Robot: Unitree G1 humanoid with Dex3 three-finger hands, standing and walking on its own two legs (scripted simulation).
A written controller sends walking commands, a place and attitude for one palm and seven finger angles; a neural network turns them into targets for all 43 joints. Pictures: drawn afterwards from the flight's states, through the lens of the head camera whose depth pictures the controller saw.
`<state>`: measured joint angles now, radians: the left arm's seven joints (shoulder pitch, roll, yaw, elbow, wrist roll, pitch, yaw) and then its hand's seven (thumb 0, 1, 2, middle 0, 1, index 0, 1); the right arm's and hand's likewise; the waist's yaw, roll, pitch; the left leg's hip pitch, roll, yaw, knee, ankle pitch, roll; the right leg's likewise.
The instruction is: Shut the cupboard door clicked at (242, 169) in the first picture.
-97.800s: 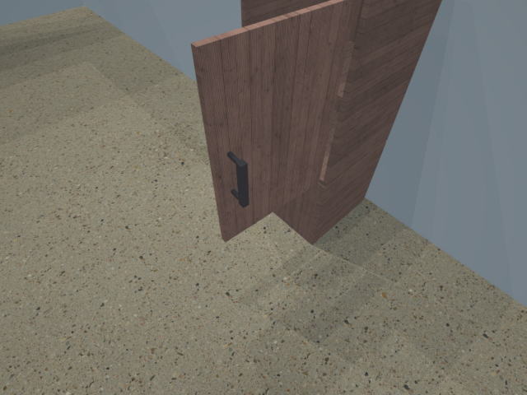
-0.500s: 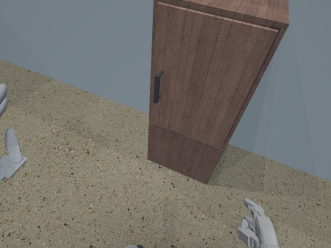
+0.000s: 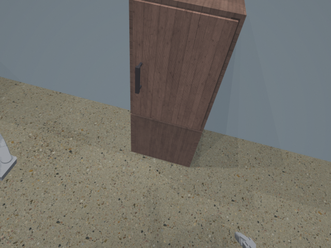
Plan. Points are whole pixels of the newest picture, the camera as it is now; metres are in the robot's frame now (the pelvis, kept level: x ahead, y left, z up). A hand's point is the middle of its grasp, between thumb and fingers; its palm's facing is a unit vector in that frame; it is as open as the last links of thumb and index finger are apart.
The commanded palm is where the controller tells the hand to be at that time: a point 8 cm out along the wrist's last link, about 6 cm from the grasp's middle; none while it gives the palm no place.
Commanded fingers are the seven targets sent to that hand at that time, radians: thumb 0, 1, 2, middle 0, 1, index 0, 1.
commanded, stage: stop stepping back and stand still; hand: left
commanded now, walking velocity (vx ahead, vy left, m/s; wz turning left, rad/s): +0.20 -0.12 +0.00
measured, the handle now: (138, 78) +0.87 +0.13 -0.08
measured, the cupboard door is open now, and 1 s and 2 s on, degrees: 0 0 0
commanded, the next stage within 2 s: let the arm hang, fingers relaxed in 0.64 s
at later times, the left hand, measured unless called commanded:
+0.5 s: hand (59, 171) +0.22 +0.21 +0.15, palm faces +0.45 -0.81 -0.36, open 7.4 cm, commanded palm +0.17 +0.24 +0.17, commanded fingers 0.00 0.90 0.90 -0.20 -0.30 -0.20 -0.30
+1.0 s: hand out of the picture +0.09 +0.18 -0.15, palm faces -0.07 -0.96 -0.26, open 7.4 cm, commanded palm none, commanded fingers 0.00 0.90 0.90 -0.20 -0.30 -0.20 -0.30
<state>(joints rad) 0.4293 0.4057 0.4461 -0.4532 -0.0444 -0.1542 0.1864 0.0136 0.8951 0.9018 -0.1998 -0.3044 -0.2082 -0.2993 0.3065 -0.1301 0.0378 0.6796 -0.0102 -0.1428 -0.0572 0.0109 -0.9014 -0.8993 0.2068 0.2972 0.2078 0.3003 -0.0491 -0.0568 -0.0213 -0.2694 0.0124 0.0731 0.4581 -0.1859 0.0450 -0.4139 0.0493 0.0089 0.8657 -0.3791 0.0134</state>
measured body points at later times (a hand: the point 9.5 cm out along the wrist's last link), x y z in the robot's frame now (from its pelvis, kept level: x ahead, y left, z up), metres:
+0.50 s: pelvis +0.01 -0.05 -0.02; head -0.02 -0.05 +0.43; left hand +0.19 +0.25 +0.17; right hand +0.15 -0.31 -0.10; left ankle +0.04 +0.08 -0.74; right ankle -0.08 -0.09 -0.74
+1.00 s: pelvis -0.03 -0.01 -0.02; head -0.02 -0.02 +0.43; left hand +0.10 +0.23 -0.13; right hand +0.06 -0.28 -0.15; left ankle +0.04 +0.09 -0.74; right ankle -0.08 -0.09 -0.74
